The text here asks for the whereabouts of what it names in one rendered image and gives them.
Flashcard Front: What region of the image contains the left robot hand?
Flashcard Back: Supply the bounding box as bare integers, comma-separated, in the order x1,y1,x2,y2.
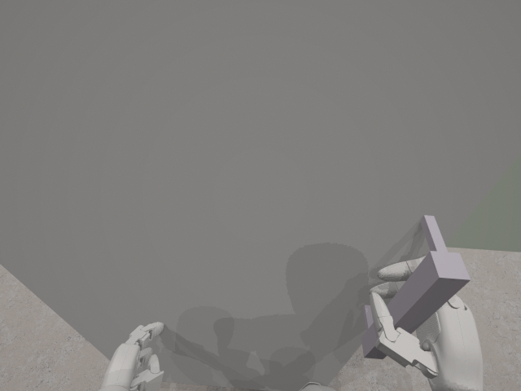
101,322,164,391

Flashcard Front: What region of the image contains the right robot hand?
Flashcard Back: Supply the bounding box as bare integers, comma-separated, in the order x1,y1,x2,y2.
369,256,484,391

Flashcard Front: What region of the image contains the fridge door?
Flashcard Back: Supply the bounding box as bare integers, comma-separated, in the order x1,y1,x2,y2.
0,0,521,391

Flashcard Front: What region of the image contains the handle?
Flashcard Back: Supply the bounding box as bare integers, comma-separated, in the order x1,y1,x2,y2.
361,215,471,359

